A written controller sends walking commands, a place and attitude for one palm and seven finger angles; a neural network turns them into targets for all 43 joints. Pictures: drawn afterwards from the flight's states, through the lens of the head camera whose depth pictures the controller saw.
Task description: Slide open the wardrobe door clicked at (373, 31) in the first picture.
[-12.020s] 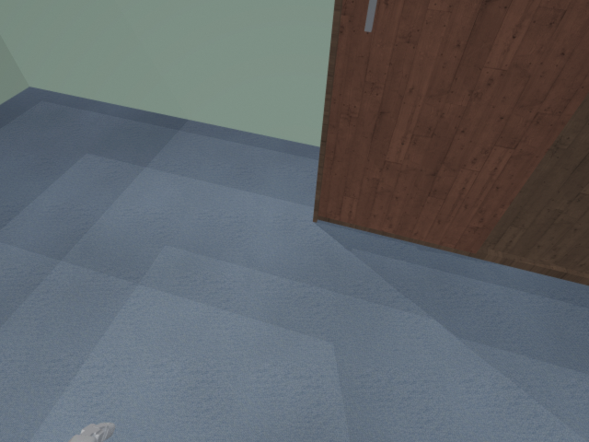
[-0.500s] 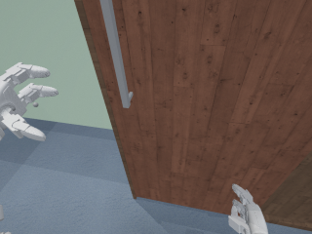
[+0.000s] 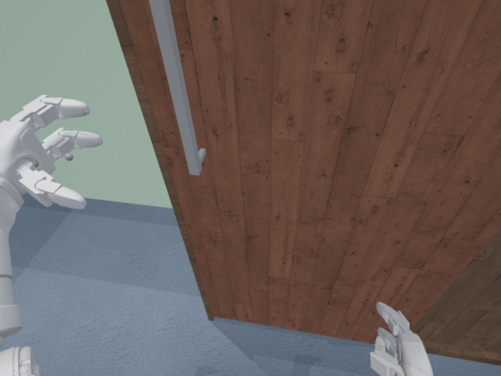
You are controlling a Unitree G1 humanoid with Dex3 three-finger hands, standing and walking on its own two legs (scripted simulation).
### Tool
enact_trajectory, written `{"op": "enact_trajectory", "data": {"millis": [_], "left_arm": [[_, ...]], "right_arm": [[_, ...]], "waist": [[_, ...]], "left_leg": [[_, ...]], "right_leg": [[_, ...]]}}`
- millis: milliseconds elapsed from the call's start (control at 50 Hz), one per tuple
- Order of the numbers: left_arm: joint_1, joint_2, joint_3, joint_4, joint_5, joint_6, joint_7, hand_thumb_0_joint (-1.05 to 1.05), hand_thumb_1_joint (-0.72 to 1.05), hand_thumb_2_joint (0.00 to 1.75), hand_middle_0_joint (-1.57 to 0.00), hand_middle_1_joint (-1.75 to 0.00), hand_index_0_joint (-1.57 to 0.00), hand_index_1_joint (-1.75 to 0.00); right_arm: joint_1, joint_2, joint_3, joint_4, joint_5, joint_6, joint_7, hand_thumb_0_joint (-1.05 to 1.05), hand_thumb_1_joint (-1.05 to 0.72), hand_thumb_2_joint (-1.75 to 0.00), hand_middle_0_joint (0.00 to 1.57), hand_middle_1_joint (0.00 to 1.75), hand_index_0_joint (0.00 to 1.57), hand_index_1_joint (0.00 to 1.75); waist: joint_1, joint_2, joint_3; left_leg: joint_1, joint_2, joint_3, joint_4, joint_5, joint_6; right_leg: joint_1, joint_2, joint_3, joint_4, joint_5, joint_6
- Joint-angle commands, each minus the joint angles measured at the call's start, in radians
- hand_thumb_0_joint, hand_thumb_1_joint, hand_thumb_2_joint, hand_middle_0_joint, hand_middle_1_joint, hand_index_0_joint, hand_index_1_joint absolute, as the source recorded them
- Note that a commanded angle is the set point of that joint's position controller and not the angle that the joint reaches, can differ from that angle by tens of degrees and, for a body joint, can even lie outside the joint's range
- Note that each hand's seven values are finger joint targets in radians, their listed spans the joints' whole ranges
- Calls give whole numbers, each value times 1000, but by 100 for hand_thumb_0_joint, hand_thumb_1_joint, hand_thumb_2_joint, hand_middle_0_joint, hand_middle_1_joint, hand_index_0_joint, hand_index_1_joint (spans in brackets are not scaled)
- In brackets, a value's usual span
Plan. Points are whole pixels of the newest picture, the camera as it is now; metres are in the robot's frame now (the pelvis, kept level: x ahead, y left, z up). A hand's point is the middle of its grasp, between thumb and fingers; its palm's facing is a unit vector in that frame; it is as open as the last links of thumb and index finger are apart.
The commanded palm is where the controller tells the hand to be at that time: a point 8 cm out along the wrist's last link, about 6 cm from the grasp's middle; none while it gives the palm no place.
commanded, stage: move the hooked fingers beside the handle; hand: left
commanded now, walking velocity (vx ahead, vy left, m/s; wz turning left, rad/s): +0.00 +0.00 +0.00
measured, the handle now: (184, 90) +0.46 +0.15 +0.26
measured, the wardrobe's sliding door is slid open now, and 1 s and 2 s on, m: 0.00 0.00 0.00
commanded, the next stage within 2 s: feel for the door with the fingertips in 1.94 s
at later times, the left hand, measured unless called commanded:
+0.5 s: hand (97, 141) +0.35 +0.25 +0.24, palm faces -0.02 -1.00 -0.07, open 14.0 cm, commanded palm +0.32 +0.29 +0.24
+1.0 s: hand (124, 126) +0.40 +0.23 +0.23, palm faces -0.02 -1.00 -0.03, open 14.0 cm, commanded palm +0.38 +0.28 +0.24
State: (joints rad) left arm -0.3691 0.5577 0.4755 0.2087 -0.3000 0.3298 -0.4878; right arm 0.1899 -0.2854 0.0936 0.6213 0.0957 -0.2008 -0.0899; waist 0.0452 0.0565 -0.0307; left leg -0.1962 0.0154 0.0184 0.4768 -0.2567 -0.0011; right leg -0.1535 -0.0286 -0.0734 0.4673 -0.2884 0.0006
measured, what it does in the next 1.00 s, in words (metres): stands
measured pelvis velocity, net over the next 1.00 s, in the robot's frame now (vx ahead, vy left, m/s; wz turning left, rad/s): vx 0.00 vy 0.00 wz -0.01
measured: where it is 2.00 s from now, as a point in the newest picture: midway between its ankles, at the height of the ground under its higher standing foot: outside the picture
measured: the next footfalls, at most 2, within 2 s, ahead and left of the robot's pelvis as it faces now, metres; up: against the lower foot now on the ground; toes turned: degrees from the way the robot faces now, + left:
none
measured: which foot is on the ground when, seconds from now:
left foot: down 0.00-1.00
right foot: down 0.00-1.00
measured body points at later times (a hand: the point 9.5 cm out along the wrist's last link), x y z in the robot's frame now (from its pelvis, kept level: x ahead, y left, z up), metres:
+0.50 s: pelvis +0.00 +0.00 +0.00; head -0.01 -0.02 +0.45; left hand +0.34 +0.30 +0.24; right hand +0.18 -0.23 -0.08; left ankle +0.00 +0.12 -0.74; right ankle -0.02 -0.12 -0.74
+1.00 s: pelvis +0.00 +0.00 +0.00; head -0.01 -0.02 +0.45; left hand +0.39 +0.29 +0.23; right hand +0.13 -0.26 -0.09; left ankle +0.00 +0.12 -0.74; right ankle -0.02 -0.12 -0.74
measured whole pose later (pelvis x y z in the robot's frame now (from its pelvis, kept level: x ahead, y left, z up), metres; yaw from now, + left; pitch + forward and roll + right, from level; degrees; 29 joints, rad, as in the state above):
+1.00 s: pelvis +0.00 +0.00 +0.00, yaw -1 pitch +0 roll +0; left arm -0.68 0.53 0.36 0.62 -0.22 0.22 -0.39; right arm 0.27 -0.30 0.06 0.66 0.09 -0.14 -0.11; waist -0.01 0.04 -0.04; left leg -0.23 0.02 0.03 0.47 -0.25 0.00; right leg -0.20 -0.02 -0.06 0.46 -0.27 0.00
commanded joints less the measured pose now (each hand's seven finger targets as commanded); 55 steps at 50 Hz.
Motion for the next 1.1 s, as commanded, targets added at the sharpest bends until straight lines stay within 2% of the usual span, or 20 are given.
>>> {"op": "enact_trajectory", "data": {"millis": [0,80,140,240,300,320,360,440,460,540,580,640,660,720,760,840,860,960,1000,1080], "left_arm": [[-414,308,74,-182,-11,-81,4,0,-50,30,-30,-120,-30,-120],[-437,326,83,-158,-10,-109,-1,0,-50,30,-30,-120,-30,-120],[-429,294,63,-125,-10,-111,0,0,-50,30,-30,-120,-30,-120],[-443,311,74,-96,-1,-101,15,0,-50,30,-30,-120,-30,-120],[-507,259,17,-171,2,-114,26,0,-50,30,-30,-120,-30,-120],[-489,274,40,-154,0,-115,33,0,-50,30,-30,-120,-30,-120],[-459,286,54,-133,-1,-117,41,0,-50,30,-30,-120,-30,-120],[-519,249,13,-61,11,-94,54,0,-50,30,-30,-120,-30,-120],[-501,261,21,-64,15,-94,59,0,-50,30,-30,-120,-30,-120],[-619,214,-43,-55,27,-98,77,0,-50,30,-30,-120,-30,-120],[-631,246,-18,-19,29,-105,85,0,-50,30,-30,-120,-30,-120],[-653,262,-3,19,37,-121,93,0,-50,30,-30,-120,-30,-120],[-624,290,18,28,40,-127,95,0,-50,30,-30,-120,-30,-120],[-683,245,-33,88,44,-130,89,0,-50,30,-30,-120,-30,-120],[-666,250,-35,116,46,-138,86,0,-50,30,-30,-120,-30,-120],[-735,244,-50,116,49,-159,85,0,-50,30,-30,-120,-30,-120],[-732,254,-51,144,51,-164,88,0,-50,30,-30,-120,-30,-120],[-798,256,-67,244,59,-183,96,0,-50,30,-30,-120,-30,-120],[-865,251,-82,232,71,-201,101,0,-50,30,-30,-120,-30,-120],[-873,298,-37,295,71,-232,107,0,-50,30,-30,-120,-30,-120]], "right_arm": [[-133,-109,-55,-171,6,-57,-7,0,-90,-90,20,30,20,30],[-114,-115,-60,-165,4,-56,-9,0,-90,-90,20,30,20,30],[-110,-114,-61,-165,6,-55,-9,0,-90,-90,20,30,20,30],[-100,-120,-66,-165,5,-46,-8,0,-90,-90,20,30,20,30],[-106,-110,-63,-173,4,-47,-5,0,-90,-90,20,30,20,30],[-102,-111,-65,-170,4,-48,-6,0,-90,-90,20,30,20,30],[-90,-118,-66,-160,0,-41,-6,0,-90,-90,20,30,20,30],[-92,-120,-66,-150,4,-32,-10,0,-90,-90,20,30,20,30],[-87,-120,-70,-149,2,-27,-8,0,-90,-90,20,30,20,30],[-90,-114,-65,-146,3,-21,-17,0,-90,-90,20,30,20,30],[-84,-118,-64,-140,1,-15,-17,0,-90,-90,20,30,20,30],[-77,-119,-67,-135,-2,-14,-19,0,-90,-90,20,30,20,30],[-65,-124,-71,-132,-4,-8,-17,0,-90,-90,20,30,20,30],[-63,-120,-69,-130,2,-3,-18,0,-90,-90,20,30,20,30],[-46,-128,-75,-127,1,1,-19,0,-90,-90,20,30,20,30],[-37,-127,-77,-130,2,1,-20,0,-90,-90,20,30,20,30],[-25,-134,-79,-118,2,7,-20,0,-90,-90,20,30,20,30],[10,-144,-85,-96,0,12,-27,0,-90,-90,20,30,20,30],[14,-140,-84,-99,0,10,-27,0,-90,-90,20,30,20,30],[45,-150,-89,-85,-5,15,-27,0,-90,-90,20,30,20,30]], "waist": [[-9,34,-217],[-12,31,-251],[-13,34,-227],[-10,27,-229],[-21,48,-260],[-15,47,-261],[-8,-6,-260],[-25,11,-212],[-17,-16,-227],[-41,19,-233],[-37,-13,-237],[-34,7,-265],[-27,-30,-277],[-47,2,-234],[-46,-25,-237],[-55,22,-259],[-60,-18,-251],[-75,-25,-235],[-80,32,-260],[-74,-24,-297]], "left_leg": [[163,-17,-39,-29,242,38],[175,-16,-37,-22,259,40],[163,-13,-38,-27,253,36],[151,-12,-38,-28,252,37],[182,-10,-39,-24,288,35],[182,-9,-40,-22,285,34],[167,-4,-44,-24,304,34],[146,-6,-39,-33,257,33],[150,-3,-38,-28,277,36],[166,-6,-43,-35,234,35],[154,-5,-44,-37,224,37],[158,-9,-42,-31,251,39],[156,-4,-36,-26,279,41],[139,-6,-31,-32,234,39],[139,-2,-32,-30,249,42],[155,-4,-34,-31,248,41],[146,-1,-33,-30,240,42],[126,0,-31,-36,203,45],[139,-5,-34,-38,206,44],[137,-2,-33,-33,251,47]], "right_leg": [[-43,9,13,-52,304,-19],[-29,10,18,-49,329,-19],[-44,10,11,-43,318,-20],[-45,9,12,-41,312,-21],[-38,8,13,-35,341,-23],[-38,9,13,-36,337,-24],[-19,10,9,-36,349,-25],[-57,7,12,-41,316,-22],[-40,6,15,-43,333,-23],[-70,7,18,-48,285,-23],[-59,7,23,-56,279,-23],[-38,3,26,-47,312,-26],[-16,3,26,-47,342,-25],[-53,3,29,-55,310,-22],[-45,3,29,-56,318,-24],[-56,5,31,-53,312,-25],[-52,7,31,-60,302,-24],[-72,8,35,-70,265,-23],[-71,9,38,-66,265,-26],[-37,13,39,-59,320,-25]]}}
